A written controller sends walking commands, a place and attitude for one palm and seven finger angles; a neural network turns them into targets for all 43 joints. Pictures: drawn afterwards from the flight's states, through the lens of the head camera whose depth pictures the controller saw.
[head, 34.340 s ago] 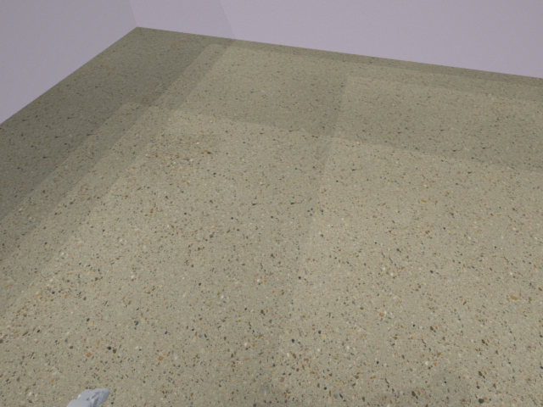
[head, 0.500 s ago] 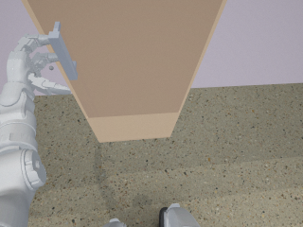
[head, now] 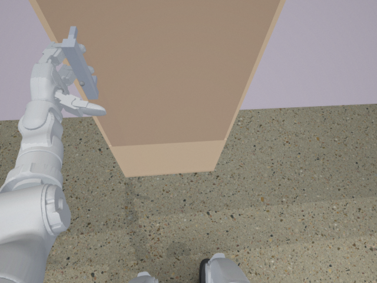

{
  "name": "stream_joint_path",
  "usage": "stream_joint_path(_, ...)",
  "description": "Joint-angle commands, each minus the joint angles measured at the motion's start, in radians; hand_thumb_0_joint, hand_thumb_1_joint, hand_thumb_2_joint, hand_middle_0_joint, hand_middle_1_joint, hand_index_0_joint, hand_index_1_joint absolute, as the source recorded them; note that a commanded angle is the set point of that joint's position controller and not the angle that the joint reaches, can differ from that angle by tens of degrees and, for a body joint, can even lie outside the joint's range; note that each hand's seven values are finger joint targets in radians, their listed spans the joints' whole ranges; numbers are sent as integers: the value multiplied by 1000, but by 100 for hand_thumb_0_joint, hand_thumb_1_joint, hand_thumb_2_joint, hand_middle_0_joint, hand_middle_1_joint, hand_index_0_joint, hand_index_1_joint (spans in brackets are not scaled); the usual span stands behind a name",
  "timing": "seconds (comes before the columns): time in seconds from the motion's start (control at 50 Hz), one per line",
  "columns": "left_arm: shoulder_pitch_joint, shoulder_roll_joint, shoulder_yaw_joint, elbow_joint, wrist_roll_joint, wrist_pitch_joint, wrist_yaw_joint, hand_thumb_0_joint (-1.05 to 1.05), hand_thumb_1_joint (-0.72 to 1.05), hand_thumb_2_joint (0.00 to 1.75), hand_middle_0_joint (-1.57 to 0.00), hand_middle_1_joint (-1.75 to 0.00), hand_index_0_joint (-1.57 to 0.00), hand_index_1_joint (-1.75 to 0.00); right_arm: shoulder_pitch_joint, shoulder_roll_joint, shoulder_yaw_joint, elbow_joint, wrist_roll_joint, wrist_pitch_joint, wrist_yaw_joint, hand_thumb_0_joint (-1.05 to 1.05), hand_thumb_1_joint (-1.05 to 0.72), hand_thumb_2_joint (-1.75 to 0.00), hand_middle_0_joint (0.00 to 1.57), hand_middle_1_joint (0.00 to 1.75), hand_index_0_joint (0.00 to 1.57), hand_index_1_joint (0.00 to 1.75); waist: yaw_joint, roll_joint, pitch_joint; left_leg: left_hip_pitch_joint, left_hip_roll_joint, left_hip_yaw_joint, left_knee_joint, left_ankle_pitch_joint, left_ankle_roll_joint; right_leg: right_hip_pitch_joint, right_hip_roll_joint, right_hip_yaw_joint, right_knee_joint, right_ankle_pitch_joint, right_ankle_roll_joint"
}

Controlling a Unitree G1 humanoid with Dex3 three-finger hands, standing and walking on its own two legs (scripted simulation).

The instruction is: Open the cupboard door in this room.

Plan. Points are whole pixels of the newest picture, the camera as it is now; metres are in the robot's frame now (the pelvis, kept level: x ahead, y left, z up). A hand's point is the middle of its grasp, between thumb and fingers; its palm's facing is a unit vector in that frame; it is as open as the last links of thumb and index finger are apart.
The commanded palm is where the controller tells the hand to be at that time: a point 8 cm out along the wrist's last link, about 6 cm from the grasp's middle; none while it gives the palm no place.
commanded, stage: slide the fingers in behind the handle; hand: left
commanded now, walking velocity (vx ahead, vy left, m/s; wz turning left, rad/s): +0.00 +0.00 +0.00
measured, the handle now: (84, 65) +0.55 +0.19 +0.09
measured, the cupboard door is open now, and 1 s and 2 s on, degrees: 0 0 14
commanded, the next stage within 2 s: close the thumb around the handle in 0.60 s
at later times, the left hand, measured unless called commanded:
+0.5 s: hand (86, 84) +0.50 +0.17 +0.10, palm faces +0.00 -1.00 +0.00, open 14.0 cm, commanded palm +0.47 +0.22 +0.09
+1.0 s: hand (93, 83) +0.50 +0.16 +0.10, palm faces +0.02 -1.00 -0.02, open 11.6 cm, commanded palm +0.47 +0.21 +0.09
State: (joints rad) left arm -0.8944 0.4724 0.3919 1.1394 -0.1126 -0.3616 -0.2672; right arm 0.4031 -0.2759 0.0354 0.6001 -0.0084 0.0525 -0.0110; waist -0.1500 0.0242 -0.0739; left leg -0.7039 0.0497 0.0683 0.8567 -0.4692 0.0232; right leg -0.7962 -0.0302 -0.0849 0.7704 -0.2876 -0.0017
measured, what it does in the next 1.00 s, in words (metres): stands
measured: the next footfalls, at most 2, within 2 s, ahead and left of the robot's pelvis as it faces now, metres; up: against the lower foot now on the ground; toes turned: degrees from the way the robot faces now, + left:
none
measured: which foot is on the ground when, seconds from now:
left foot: down 0.00-1.00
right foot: down 0.00-1.00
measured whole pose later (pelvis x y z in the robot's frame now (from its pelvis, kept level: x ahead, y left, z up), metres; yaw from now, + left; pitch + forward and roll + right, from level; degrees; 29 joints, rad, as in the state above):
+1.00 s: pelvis +0.00 -0.01 +0.00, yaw +0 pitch +18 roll -1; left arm -0.89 0.42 0.36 1.13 -0.10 -0.38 -0.19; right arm 0.42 -0.27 0.03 0.63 -0.02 0.04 0.00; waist -0.14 0.04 -0.08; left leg -0.69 0.05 0.07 0.84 -0.46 0.02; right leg -0.79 -0.03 -0.08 0.77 -0.29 -0.01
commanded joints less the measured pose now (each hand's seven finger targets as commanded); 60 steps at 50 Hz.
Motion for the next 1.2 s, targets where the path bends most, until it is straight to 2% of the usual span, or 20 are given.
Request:
stream_joint_path(0.0, -467, 229, 15, -215, -9, -67, 10, 0, -50, 30, -30, -120, -30, -120, 170, -171, -67, -44, -4, -23, -7, 0, -90, -90, 20, 30, 20, 30, -11, 59, -467, 165, -30, -85, -97, 454, -9, 335, 58, 49, -21, 346, -20)
stream_joint_path(0.02, -447, 255, 37, -208, -6, -67, 15, 0, -50, 30, -30, -120, -30, -120, 168, -173, -66, -46, -4, -22, -8, 0, -90, -90, 20, 30, 20, 30, -2, 66, -476, 156, -32, -82, -97, 461, -11, 353, 56, 53, -17, 358, -21)
stream_joint_path(0.06, -475, 217, 5, -251, -5, -77, 19, 0, -50, 30, -30, -120, -30, -120, 168, -165, -66, -47, -6, -25, -5, 0, -90, -90, 20, 30, 20, 30, -6, 106, -503, 195, -30, -87, -93, 508, -15, 338, 55, 50, -11, 375, -21)
stream_joint_path(0.08, -459, 185, -10, -245, -9, -78, 22, 0, -50, 30, -30, -120, -30, -120, 170, -161, -69, -45, -6, -26, -2, 0, -90, -90, 20, 30, 20, 30, -9, 88, -497, 204, -29, -86, -92, 518, -16, 337, 58, 47, -15, 384, -20)
stream_joint_path(0.12, -415, 204, 15, -208, -12, -71, 28, 0, -50, 30, -30, -120, -30, -120, 167, -167, -67, -48, -6, -24, 0, 0, -90, -90, 20, 30, 20, 30, 0, 36, -469, 144, -32, -75, -100, 468, -10, 372, 57, 51, -19, 380, -21)
stream_joint_path(0.2, -428, 206, 12, -251, 1, -78, 39, 0, -50, 30, -30, -120, -30, -120, 166, -161, -70, -50, -7, -25, 2, 0, -90, -90, 20, 30, 20, 30, 9, 81, -491, 163, -36, -70, -102, 480, -9, 379, 55, 55, -17, 394, -22)
stream_joint_path(0.26, -408, 241, 45, -202, -3, -76, 45, 0, -50, 30, -30, -120, -30, -120, 166, -165, -67, -49, -4, -23, -1, 0, -90, -90, 20, 30, 20, 30, 6, 14, -446, 103, -38, -62, -109, 428, -3, 408, 55, 60, -23, 394, -19)
stream_joint_path(0.36, -427, 235, 29, -248, -2, -91, 32, 0, -50, 30, -30, -120, -30, -120, 161, -161, -67, -53, -3, -29, -4, 0, -90, -90, 20, 30, 20, 30, 10, 77, -494, 142, -41, -60, -106, 455, -5, 414, 53, 66, -19, 406, -21)
stream_joint_path(0.42, -444, 190, -8, -204, -12, -81, 20, 0, -50, 30, -30, -120, -30, -120, 158, -165, -67, -41, -1, -32, -6, 0, -90, -90, 20, 30, 20, 30, -16, 30, -432, 125, -38, -64, -112, 404, -4, 377, 55, 59, -33, 364, -16)
stream_joint_path(0.48, -464, 213, 10, -212, -13, -81, 19, 0, -50, 30, -30, -120, -30, -120, 161, -168, -66, -35, -2, -36, -9, 0, -90, -90, 20, 30, 20, 30, -5, 64, -459, 146, -39, -72, -110, 412, -7, 365, 54, 57, -27, 347, -20)
stream_joint_path(0.54, -479, 158, -35, -223, -14, -86, 23, 0, -50, 30, -30, -120, -30, -120, 160, -164, -66, -37, -4, -42, -7, 0, -90, -90, 20, 30, 20, 30, -16, 77, -458, 176, -38, -82, -106, 438, -10, 333, 55, 48, -24, 338, -21)
stream_joint_path(0.62, -476, 174, -19, -168, -4, -74, 42, 0, -50, 30, -30, -120, -30, -120, 164, -170, -66, -26, -6, -41, -4, 0, -90, -90, 20, 30, 20, 30, -20, 31, -429, 135, -40, -82, -109, 385, -9, 326, 55, 49, -29, 304, -17)
stream_joint_path(0.68, -496, 198, -4, -214, 8, -89, 54, 0, -50, 30, -30, -120, -30, -120, 166, -165, -65, -32, -9, -44, -3, 0, -90, -90, 20, 30, 20, 30, -5, 87, -483, 168, -41, -84, -102, 448, -14, 341, 53, 51, -14, 345, -21)
stream_joint_path(0.8, -454, 183, -9, -229, 9, -96, 63, 0, -16, 44, -32, -124, -32, -124, 164, -164, -70, -38, -8, -38, 5, 0, -90, -90, 20, 30, 20, 30, 3, 59, -481, 169, -36, -81, -104, 477, -14, 358, 56, 49, -15, 372, -20)
stream_joint_path(0.84, -482, 132, -52, -252, 5, -98, 60, 0, -5, 49, -33, -125, -33, -125, 164, -160, -71, -39, -7, -40, 6, 0, -90, -90, 20, 30, 20, 30, -14, 81, -477, 204, -34, -85, -102, 498, -14, 330, 58, 45, -18, 366, -21)
stream_joint_path(0.9, -482, 152, -33, -232, 5, -97, 64, 0, 12, 56, -34, -127, -34, -127, 168, -163, -72, -27, -8, -42, 5, 0, -90, -90, 20, 30, 20, 30, -11, 39, -476, 170, -38, -80, -108, 444, -10, 359, 58, 51, -26, 359, -17)
stream_joint_path(0.96, -440, 177, -9, -249, 3, -106, 58, 0, 28, 64, -36, -128, -36, -128, 165, -162, -73, -31, -8, -42, 4, 0, -90, -90, 20, 30, 20, 30, 6, 71, -505, 176, -39, -73, -108, 477, -11, 389, 56, 55, -20, 395, -21)
stream_joint_path(1.02, -424, 172, -6, -243, -8, -103, 51, 0, 45, 71, -37, -130, -37, -130, 163, -161, -73, -30, -6, -42, 4, 0, -90, -90, 20, 30, 20, 30, 4, 25, -478, 146, -40, -66, -112, 453, -6, 411, 56, 56, -26, 404, -19)
stream_joint_path(1.06, -400, 190, 8, -243, -7, -103, 48, 0, 56, 76, -38, -131, -38, -131, 158, -160, -72, -36, -4, -39, 1, 0, -90, -90, 20, 30, 20, 30, 14, 47, -480, 140, -41, -65, -115, 460, -6, 422, 54, 59, -21, 415, -22)
stream_joint_path(1.18, -426, 175, -13, -209, -8, -89, 42, 0, 90, 90, -40, -135, -40, -135, 153, -164, -69, -30, -2, -37, -2, 0, -90, -90, 20, 30, 20, 30, -6, 31, -417, 125, -42, -66, -119, 408, -5, 379, 55, 54, -33, 367, -18)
